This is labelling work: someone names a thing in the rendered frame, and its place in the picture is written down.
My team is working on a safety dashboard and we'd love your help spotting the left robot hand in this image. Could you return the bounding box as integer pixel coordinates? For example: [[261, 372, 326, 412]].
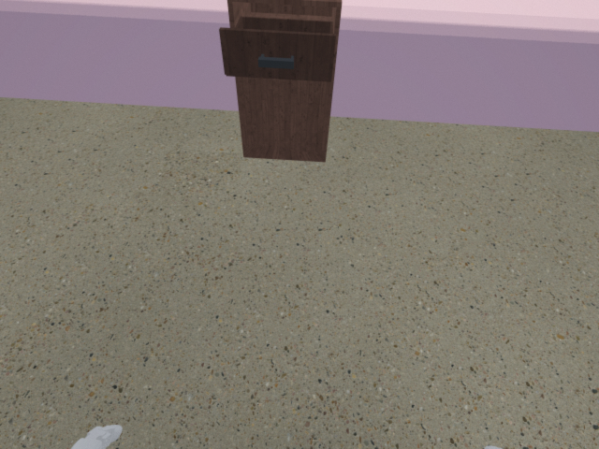
[[71, 425, 123, 449]]

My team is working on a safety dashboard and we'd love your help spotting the handle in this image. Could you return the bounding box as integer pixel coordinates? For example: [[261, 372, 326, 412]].
[[258, 54, 294, 69]]

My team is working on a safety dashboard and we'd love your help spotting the cabinet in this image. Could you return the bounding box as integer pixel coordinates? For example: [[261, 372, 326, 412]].
[[227, 0, 342, 162]]

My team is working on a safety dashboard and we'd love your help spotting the drawer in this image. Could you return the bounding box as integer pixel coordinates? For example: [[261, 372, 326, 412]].
[[219, 16, 336, 82]]

